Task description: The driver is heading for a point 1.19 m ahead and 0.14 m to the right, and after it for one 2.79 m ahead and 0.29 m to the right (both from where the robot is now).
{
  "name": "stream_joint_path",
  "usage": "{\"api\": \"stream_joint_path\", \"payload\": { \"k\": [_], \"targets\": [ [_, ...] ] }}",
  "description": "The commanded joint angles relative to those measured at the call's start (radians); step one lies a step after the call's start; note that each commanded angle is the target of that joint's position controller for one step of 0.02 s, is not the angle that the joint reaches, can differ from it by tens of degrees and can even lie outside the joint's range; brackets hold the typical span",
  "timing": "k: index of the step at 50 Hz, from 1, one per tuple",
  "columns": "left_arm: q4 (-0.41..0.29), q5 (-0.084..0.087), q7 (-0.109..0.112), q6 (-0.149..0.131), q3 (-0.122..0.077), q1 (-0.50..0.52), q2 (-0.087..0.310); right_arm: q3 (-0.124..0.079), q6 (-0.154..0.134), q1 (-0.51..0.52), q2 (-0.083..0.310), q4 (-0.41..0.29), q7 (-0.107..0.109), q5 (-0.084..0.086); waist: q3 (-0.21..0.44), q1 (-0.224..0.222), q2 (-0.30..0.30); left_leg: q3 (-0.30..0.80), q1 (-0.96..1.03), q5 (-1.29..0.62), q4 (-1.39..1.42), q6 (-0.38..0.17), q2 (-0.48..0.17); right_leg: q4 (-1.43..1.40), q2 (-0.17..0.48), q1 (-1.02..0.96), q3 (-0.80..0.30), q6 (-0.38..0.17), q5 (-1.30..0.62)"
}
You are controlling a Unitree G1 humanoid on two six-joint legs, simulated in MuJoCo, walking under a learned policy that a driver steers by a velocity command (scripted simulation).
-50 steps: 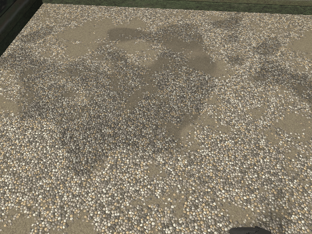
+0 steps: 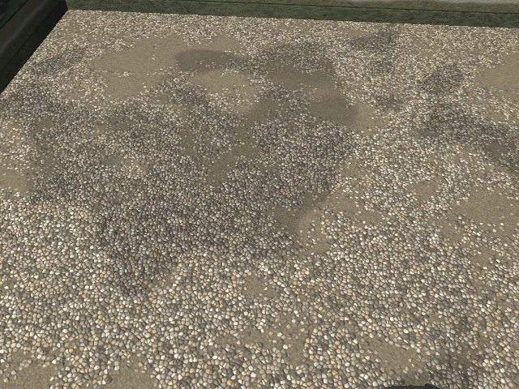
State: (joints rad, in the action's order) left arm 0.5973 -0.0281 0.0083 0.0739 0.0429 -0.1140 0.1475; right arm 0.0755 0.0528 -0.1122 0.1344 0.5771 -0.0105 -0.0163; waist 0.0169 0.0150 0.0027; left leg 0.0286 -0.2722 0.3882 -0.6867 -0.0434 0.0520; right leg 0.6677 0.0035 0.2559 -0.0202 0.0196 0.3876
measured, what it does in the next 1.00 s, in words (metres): stands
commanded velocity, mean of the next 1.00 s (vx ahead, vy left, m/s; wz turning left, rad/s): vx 0.50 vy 0.00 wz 0.00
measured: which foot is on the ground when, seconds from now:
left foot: down 0.00-1.00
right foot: down 0.00-1.00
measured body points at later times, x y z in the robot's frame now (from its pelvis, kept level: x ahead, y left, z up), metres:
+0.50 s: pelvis +0.00 +0.00 +0.00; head -0.01 +0.00 +0.45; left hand +0.20 +0.20 -0.08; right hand +0.20 -0.19 -0.07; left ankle -0.01 +0.09 -0.72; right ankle -0.02 -0.13 -0.72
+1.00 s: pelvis +0.00 +0.00 +0.00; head -0.01 +0.01 +0.45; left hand +0.20 +0.19 -0.08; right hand +0.20 -0.19 -0.07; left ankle -0.01 +0.09 -0.72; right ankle -0.02 -0.13 -0.72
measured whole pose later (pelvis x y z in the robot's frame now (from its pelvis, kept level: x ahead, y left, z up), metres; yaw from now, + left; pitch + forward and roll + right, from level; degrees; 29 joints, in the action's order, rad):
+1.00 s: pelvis +0.00 +0.00 +0.00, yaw -1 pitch -1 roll -1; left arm 0.60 -0.03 0.01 0.08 0.04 -0.11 0.15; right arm 0.08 0.05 -0.12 0.13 0.57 -0.01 -0.02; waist 0.02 0.02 0.00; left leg 0.01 -0.28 0.40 -0.70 -0.04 0.04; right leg 0.68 0.00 0.26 -0.03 0.02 0.39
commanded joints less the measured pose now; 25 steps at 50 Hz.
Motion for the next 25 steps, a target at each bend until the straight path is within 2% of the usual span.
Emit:
{"api": "stream_joint_path", "payload": {
  "k": [1,2,3,4,5,6,7,8,9,11,12,13,14,15,16,17,18,19,20,22,23,24,25],
  "targets": [
    [-0.101,-0.001,0.001,-0.012,-0.019,0.11,0.07,-0.016,-0.02,0.11,0.05,-0.109,-0.007,-0.01,0.048,0.013,0.001,0.052,-0.057,-0.332,0.114,-0.021,-0.072,-0.061,0.028,-0.053,-0.04,-0.025,-0.296],
    [-0.102,-0.002,0.001,-0.011,-0.02,0.104,0.07,-0.016,-0.022,0.097,0.051,-0.104,-0.009,-0.012,0.061,0.013,0.001,0.047,-0.054,-0.339,0.109,-0.019,-0.07,-0.056,0.027,-0.061,-0.037,-0.024,-0.307],
    [-0.078,-0.002,0.004,-0.021,-0.019,0.048,0.061,-0.019,-0.02,0.046,0.062,-0.077,0.008,0.003,0.134,-0.009,0.01,0.089,-0.035,-0.165,0.157,-0.02,-0.072,-0.063,0.01,-0.116,-0.02,-0.022,-0.115],
    [-0.107,0.001,0.002,-0.014,-0.014,0.113,0.061,-0.016,-0.021,0.128,0.056,-0.112,-0.005,-0.005,0.017,0.005,0.013,0.053,-0.072,-0.328,0.118,-0.02,-0.07,-0.065,0.024,-0.04,-0.033,-0.021,-0.293],
    [-0.101,-0.002,0.002,-0.012,-0.019,0.108,0.068,-0.016,-0.023,0.104,0.05,-0.107,-0.007,-0.011,0.066,0.013,0.001,0.049,-0.048,-0.338,0.11,-0.02,-0.072,-0.059,0.028,-0.06,-0.039,-0.025,-0.298],
    [-0.078,-0.001,0.004,-0.021,-0.02,0.052,0.062,-0.019,-0.02,0.051,0.063,-0.079,0.008,0.004,0.13,-0.009,0.01,0.091,-0.034,-0.166,0.157,-0.022,-0.076,-0.062,0.008,-0.115,-0.02,-0.023,-0.108],
    [-0.084,0.0,0.002,-0.022,-0.016,0.067,0.055,-0.02,-0.014,0.085,0.068,-0.089,0.011,0.01,0.053,-0.016,0.027,0.101,-0.072,-0.142,0.177,-0.023,-0.078,-0.07,0.003,-0.08,-0.018,-0.02,-0.093],
    [-0.107,0.002,0.001,-0.014,-0.013,0.121,0.061,-0.015,-0.016,0.14,0.055,-0.119,-0.003,-0.001,-0.007,0.005,0.019,0.057,-0.085,-0.314,0.125,-0.021,-0.073,-0.067,0.024,-0.027,-0.036,-0.021,-0.278],
    [-0.101,-0.002,0.001,-0.012,-0.018,0.108,0.07,-0.016,-0.02,0.107,0.048,-0.11,-0.007,-0.011,0.05,0.013,0.003,0.049,-0.054,-0.332,0.112,-0.021,-0.072,-0.059,0.027,-0.053,-0.041,-0.025,-0.299],
    [-0.101,-0.003,0.002,-0.01,-0.019,0.1,0.067,-0.016,-0.024,0.089,0.05,-0.102,-0.009,-0.013,0.077,0.013,0.003,0.042,-0.048,-0.343,0.104,-0.018,-0.07,-0.053,0.027,-0.066,-0.038,-0.023,-0.314],
    [-0.077,-0.002,0.004,-0.021,-0.02,0.046,0.06,-0.02,-0.024,0.041,0.062,-0.076,0.008,0.004,0.151,-0.009,0.009,0.086,-0.024,-0.169,0.153,-0.021,-0.075,-0.062,0.009,-0.123,-0.021,-0.023,-0.114],
    [-0.083,0.001,0.003,-0.024,-0.016,0.065,0.055,-0.021,-0.018,0.082,0.068,-0.087,0.012,0.01,0.068,-0.016,0.024,0.099,-0.061,-0.147,0.173,-0.023,-0.079,-0.07,0.003,-0.086,-0.019,-0.021,-0.094],
    [-0.107,0.003,0.002,-0.014,-0.014,0.124,0.063,-0.016,-0.017,0.141,0.056,-0.119,-0.003,-0.001,-0.005,0.004,0.016,0.056,-0.083,-0.317,0.125,-0.021,-0.075,-0.066,0.021,-0.027,-0.035,-0.021,-0.274],
    [-0.101,-0.002,0.001,-0.011,-0.018,0.112,0.069,-0.016,-0.02,0.109,0.048,-0.11,-0.007,-0.01,0.047,0.013,0.004,0.048,-0.057,-0.333,0.112,-0.021,-0.074,-0.058,0.025,-0.05,-0.041,-0.024,-0.295],
    [-0.102,-0.003,0.001,-0.009,-0.019,0.105,0.068,-0.015,-0.022,0.094,0.049,-0.105,-0.009,-0.012,0.061,0.013,0.004,0.043,-0.055,-0.34,0.107,-0.019,-0.072,-0.052,0.024,-0.058,-0.038,-0.023,-0.306],
    [-0.078,-0.002,0.003,-0.019,-0.019,0.049,0.06,-0.019,-0.02,0.042,0.061,-0.079,0.008,0.004,0.133,-0.009,0.013,0.085,-0.037,-0.164,0.156,-0.021,-0.076,-0.06,0.007,-0.113,-0.022,-0.021,-0.113],
    [-0.082,0.0,0.002,-0.023,-0.014,0.063,0.053,-0.02,-0.017,0.079,0.066,-0.088,0.012,0.008,0.066,-0.016,0.027,0.097,-0.064,-0.141,0.173,-0.024,-0.078,-0.07,0.003,-0.084,-0.021,-0.021,-0.096],
    [-0.106,0.002,0.001,-0.014,-0.014,0.121,0.064,-0.016,-0.018,0.137,0.056,-0.119,-0.003,-0.002,-0.003,0.004,0.016,0.054,-0.08,-0.315,0.124,-0.022,-0.075,-0.066,0.021,-0.028,-0.037,-0.021,-0.279],
    [-0.1,-0.002,0.001,-0.011,-0.018,0.111,0.071,-0.016,-0.021,0.105,0.049,-0.11,-0.007,-0.011,0.048,0.013,0.002,0.046,-0.056,-0.332,0.111,-0.021,-0.074,-0.058,0.025,-0.05,-0.042,-0.025,-0.299],
    [-0.101,-0.004,0.002,-0.009,-0.018,0.101,0.066,-0.016,-0.025,0.087,0.049,-0.102,-0.008,-0.013,0.076,0.013,0.003,0.039,-0.049,-0.343,0.103,-0.018,-0.072,-0.052,0.025,-0.063,-0.039,-0.023,-0.315],
    [-0.076,-0.001,0.004,-0.02,-0.019,0.047,0.059,-0.019,-0.024,0.038,0.061,-0.077,0.008,0.004,0.151,-0.009,0.01,0.083,-0.025,-0.168,0.152,-0.021,-0.077,-0.06,0.007,-0.12,-0.023,-0.022,-0.115],
    [-0.082,0.001,0.003,-0.023,-0.015,0.066,0.055,-0.02,-0.019,0.078,0.067,-0.088,0.012,0.01,0.068,-0.016,0.025,0.096,-0.061,-0.145,0.172,-0.023,-0.081,-0.069,0.001,-0.084,-0.02,-0.021,-0.094],
    [-0.107,0.003,0.002,-0.013,-0.014,0.125,0.063,-0.015,-0.018,0.138,0.055,-0.12,-0.002,-0.001,-0.005,0.004,0.017,0.053,-0.084,-0.316,0.124,-0.022,-0.077,-0.064,0.019,-0.025,-0.037,-0.02,-0.274]
  ]
}}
